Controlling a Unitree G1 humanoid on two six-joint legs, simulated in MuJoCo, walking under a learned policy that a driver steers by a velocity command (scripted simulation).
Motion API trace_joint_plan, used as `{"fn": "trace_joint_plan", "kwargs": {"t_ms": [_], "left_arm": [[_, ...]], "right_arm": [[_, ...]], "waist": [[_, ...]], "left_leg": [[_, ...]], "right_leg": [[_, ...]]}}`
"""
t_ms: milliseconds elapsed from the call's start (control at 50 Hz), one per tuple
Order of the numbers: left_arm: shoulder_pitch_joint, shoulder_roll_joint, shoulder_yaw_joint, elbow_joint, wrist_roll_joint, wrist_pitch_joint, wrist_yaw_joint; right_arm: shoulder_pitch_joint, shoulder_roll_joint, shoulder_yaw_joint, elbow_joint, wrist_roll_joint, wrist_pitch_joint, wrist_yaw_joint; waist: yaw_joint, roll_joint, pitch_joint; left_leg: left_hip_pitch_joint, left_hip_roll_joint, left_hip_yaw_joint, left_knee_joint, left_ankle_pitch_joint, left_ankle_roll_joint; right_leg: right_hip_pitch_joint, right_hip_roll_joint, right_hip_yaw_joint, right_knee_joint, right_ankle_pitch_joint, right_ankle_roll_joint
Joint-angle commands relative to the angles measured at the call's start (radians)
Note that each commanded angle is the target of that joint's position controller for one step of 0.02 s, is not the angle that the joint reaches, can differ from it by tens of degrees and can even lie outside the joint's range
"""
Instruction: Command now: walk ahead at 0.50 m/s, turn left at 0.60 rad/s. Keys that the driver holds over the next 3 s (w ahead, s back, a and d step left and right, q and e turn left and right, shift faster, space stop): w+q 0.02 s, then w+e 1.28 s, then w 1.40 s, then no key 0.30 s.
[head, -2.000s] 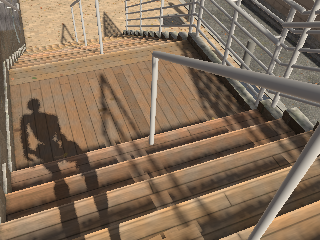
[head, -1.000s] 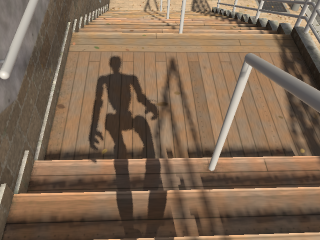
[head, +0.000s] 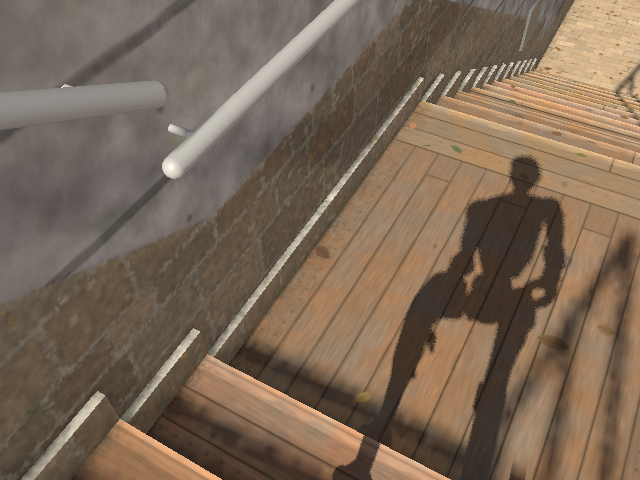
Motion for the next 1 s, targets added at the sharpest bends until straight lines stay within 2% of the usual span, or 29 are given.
{"fn": "trace_joint_plan", "kwargs": {"t_ms": [20, 60, 100, 120, 180, 200, 220, 240, 260, 280, 300, 320, 340, 360, 420, 480, 520, 560, 660, 740, 780, 820, 840, 860, 880, 900, 920, 960, 1000], "left_arm": [[0.273, 0.063, 0.004, 0.074, 0.017, -0.038, -0.005], [0.198, 0.022, -0.017, 0.079, 0.016, -0.040, -0.008], [0.024, 0.045, -0.022, 0.055, -0.024, -0.022, -0.006], [-0.010, 0.051, -0.024, 0.059, -0.047, -0.012, 0.004], [0.031, 0.157, 0.008, 0.078, -0.022, 0.000, 0.005], [0.060, 0.139, 0.006, 0.100, -0.031, 0.004, 0.024], [0.104, 0.074, 0.004, 0.123, -0.041, 0.007, 0.037], [0.302, -0.026, -0.014, 0.102, -0.105, -0.005, 0.041], [0.237, 0.076, 0.005, 0.085, -0.085, -0.008, 0.042], [0.152, 0.081, 0.011, 0.060, -0.041, 0.016, 0.039], [0.048, 0.088, 0.009, 0.039, 0.015, 0.029, 0.022], [0.020, 0.090, 0.023, 0.053, 0.055, 0.042, 0.009], [-0.057, 0.033, 0.013, 0.043, 0.057, 0.055, -0.002], [-0.121, 0.004, 0.011, 0.017, 0.036, 0.072, -0.013], [-0.141, 0.020, 0.013, -0.010, 0.028, 0.100, -0.022], [-0.204, 0.035, 0.034, -0.022, 0.009, 0.099, -0.048], [-0.264, 0.039, 0.034, -0.036, 0.014, 0.092, -0.061], [-0.375, 0.057, 0.041, -0.076, 0.021, 0.093, -0.072], [-0.614, 0.060, 0.035, -0.163, 0.001, 0.068, -0.067], [-0.646, 0.052, 0.019, -0.150, -0.025, 0.064, -0.084], [-0.477, 0.092, 0.038, -0.071, -0.025, 0.055, -0.074], [-0.145, 0.142, 0.072, 0.064, -0.015, 0.056, -0.060], [-0.090, 0.238, 0.086, 0.088, 0.006, 0.047, -0.064], [-0.048, 0.283, 0.087, 0.055, -0.039, 0.051, -0.068], [0.003, 0.283, 0.089, 0.030, -0.059, 0.058, -0.059], [-0.016, 0.292, 0.091, 0.035, -0.036, 0.074, -0.041], [-0.090, 0.233, 0.073, 0.011, -0.024, 0.068, -0.031], [-0.256, 0.142, 0.036, -0.027, -0.008, 0.030, -0.029], [-0.345, 0.176, 0.033, -0.061, -0.021, 0.003, -0.006]], "right_arm": [[-0.315, -0.058, -0.011, -0.123, 0.004, -0.044, 0.000], [-0.323, 0.017, 0.023, -0.121, 0.034, -0.067, 0.020], [-0.248, 0.030, 0.027, -0.077, 0.049, -0.057, 0.046], [-0.202, 0.002, 0.030, -0.059, 0.055, -0.044, 0.029], [0.106, -0.109, 0.000, 0.073, 0.016, -0.016, -0.028], [0.240, -0.143, 0.001, 0.129, -0.040, -0.035, -0.037], [0.291, -0.231, -0.025, 0.152, -0.047, -0.049, -0.037], [0.331, -0.215, -0.006, 0.127, -0.023, -0.062, -0.032], [0.322, -0.155, -0.001, 0.121, 0.012, -0.056, -0.020], [0.269, -0.193, -0.026, 0.111, 0.012, -0.063, -0.021], [0.146, -0.140, -0.018, 0.065, 0.022, -0.080, -0.020], [0.151, -0.123, -0.020, 0.072, 0.035, -0.093, -0.033], [0.174, -0.109, -0.019, 0.083, 0.031, -0.102, -0.041], [0.192, -0.124, -0.025, 0.087, 0.026, -0.113, -0.042], [0.158, -0.171, -0.053, 0.080, 0.016, -0.148, -0.032], [0.165, -0.092, -0.041, 0.104, 0.049, -0.158, -0.026], [0.154, -0.071, -0.033, 0.116, 0.048, -0.158, -0.032], [0.200, -0.073, -0.022, 0.117, 0.045, -0.144, -0.039], [0.327, -0.137, -0.021, 0.103, -0.013, -0.110, -0.063], [0.323, -0.159, -0.016, 0.113, -0.012, -0.102, -0.091], [0.326, -0.171, -0.022, 0.135, -0.017, -0.081, -0.086], [0.312, -0.193, -0.027, 0.136, -0.003, -0.057, -0.090], [0.364, -0.110, -0.022, 0.123, 0.019, -0.066, -0.075], [0.342, -0.102, -0.006, 0.054, 0.025, -0.080, -0.058], [0.184, -0.118, -0.010, -0.022, 0.016, -0.090, -0.049], [0.076, -0.091, 0.005, -0.067, 0.004, -0.104, -0.044], [0.057, -0.125, -0.001, -0.046, -0.002, -0.095, -0.048], [0.093, -0.131, -0.008, -0.007, -0.008, -0.056, -0.058], [0.037, -0.121, -0.008, -0.027, -0.024, -0.044, -0.053]], "waist": [[0.135, -0.061, 0.181], [0.104, -0.041, 0.196], [0.021, -0.080, 0.188], [0.004, -0.114, 0.200], [-0.106, -0.080, -0.004], [-0.174, 0.038, -0.062], [-0.156, 0.152, -0.093], [-0.072, 0.159, -0.323], [-0.111, 0.035, -0.306], [-0.099, 0.084, -0.237], [-0.060, -0.028, -0.174], [-0.054, -0.022, -0.109], [-0.026, -0.101, -0.004], [-0.026, -0.036, 0.023], [0.027, 0.034, -0.019], [0.032, 0.057, -0.016], [0.032, 0.063, 0.022], [-0.013, 0.054, 0.023], [-0.156, 0.006, 0.157], [-0.178, -0.005, 0.192], [-0.117, -0.042, 0.136], [0.053, -0.092, -0.067], [0.022, -0.373, -0.101], [0.043, -0.334, -0.288], [0.110, -0.255, -0.355], [0.101, -0.204, -0.267], [0.054, -0.107, -0.142], [-0.077, 0.011, 0.019], [-0.122, -0.022, 0.073]], "left_leg": [[-0.398, -0.017, 0.082, -0.195, 0.069, 0.005], [-0.031, -0.046, 0.163, -0.492, 0.342, -0.008], [0.403, -0.040, 0.177, -0.539, 0.424, -0.024], [0.466, -0.040, 0.194, -0.565, 0.427, -0.029], [0.715, -0.007, 0.155, -0.803, 0.295, -0.022], [0.911, 0.036, 0.175, -0.949, 0.471, -0.004], [1.145, 0.177, 0.060, -0.685, 0.715, 0.037], [1.426, 0.399, -0.094, -0.321, 1.034, 0.109], [1.342, 0.404, -0.152, -0.474, 0.717, 0.122], [1.166, 0.434, -0.262, -0.651, 0.183, 0.218], [0.956, 0.381, -0.238, -0.785, -0.242, 0.210], [0.791, 0.425, -0.256, -0.801, -0.254, 0.218], [0.547, 0.391, -0.175, -0.859, -0.240, 0.196], [0.470, 0.375, -0.165, -0.878, -0.261, 0.194], [0.415, 0.332, -0.058, -0.856, -0.062, 0.160], [0.510, 0.241, 0.035, -0.770, -0.226, 0.074], [0.422, 0.221, 0.102, -0.698, -0.428, 0.028], [0.415, 0.240, 0.094, -0.666, -0.572, 0.022], [0.535, 0.310, 0.075, -0.511, -0.709, 0.008], [0.483, 0.333, 0.106, -0.395, -0.632, 0.009], [0.495, 0.319, 0.189, -0.126, -0.408, 0.009], [0.425, 0.224, 0.277, 0.420, -0.268, -0.015], [0.017, 0.059, 0.330, 0.913, -1.017, -0.062], [-0.238, 0.069, 0.198, 1.096, -1.030, -0.067], [-0.392, 0.048, 0.163, 1.073, -0.944, -0.079], [-0.476, 0.049, 0.091, 0.934, -0.825, -0.069], [-0.422, 0.108, 0.056, 0.756, -0.705, -0.065], [-0.234, 0.138, 0.019, 0.460, -0.449, -0.087], [0.079, 0.118, 0.046, 0.021, -0.235, -0.159]], "right_leg": [[0.270, -0.257, 0.257, -0.076, 0.759, -0.001], [-0.028, -0.198, 0.164, -0.069, 0.589, 0.004], [-0.345, -0.196, 0.154, -0.049, 0.473, -0.036], [-0.370, -0.196, 0.140, -0.011, 0.513, -0.044], [-0.124, -0.167, 0.182, 0.452, 0.894, -0.073], [-0.175, -0.097, 0.175, 0.779, 0.650, -0.055], [-0.457, 0.027, 0.179, 1.136, -0.190, -0.039], [-0.656, 0.011, 0.401, 1.144, -0.253, -0.031], [-0.716, -0.045, 0.394, 0.947, -0.091, -0.025], [-0.751, -0.051, 0.309, 0.991, -0.032, -0.007], [-0.699, -0.080, 0.307, 0.844, 0.146, 0.008], [-0.640, -0.090, 0.328, 0.771, 0.233, 0.010], [-0.542, -0.111, 0.356, 0.590, 0.313, 0.038], [-0.509, -0.102, 0.351, 0.524, 0.330, 0.038], [-0.471, -0.097, 0.309, 0.470, 0.569, 0.019], [-0.587, -0.101, 0.387, 0.270, 0.920, -0.008], [-0.550, -0.079, 0.373, 0.163, 1.150, -0.002], [-0.541, -0.056, 0.380, 0.139, 1.194, -0.003], [-0.673, -0.066, 0.365, -0.068, 1.111, 0.019], [-0.455, -0.107, 0.275, -0.224, 1.060, -0.009], [-0.279, -0.090, 0.193, -0.281, 0.937, -0.045], [0.129, -0.021, 0.179, -0.338, 0.826, -0.074], [0.415, -0.118, 0.266, -0.015, 1.364, -0.153], [0.573, -0.247, 0.524, 0.098, 1.387, -0.260], [0.582, -0.351, 0.726, -0.108, 1.080, -0.320], [0.453, -0.408, 0.877, -0.292, 0.534, -0.354], [0.268, -0.396, 0.863, -0.325, 0.353, -0.316], [-0.136, -0.299, 0.765, -0.305, 0.411, -0.271], [-0.441, -0.172, 0.640, -0.415, 0.596, -0.242]]}}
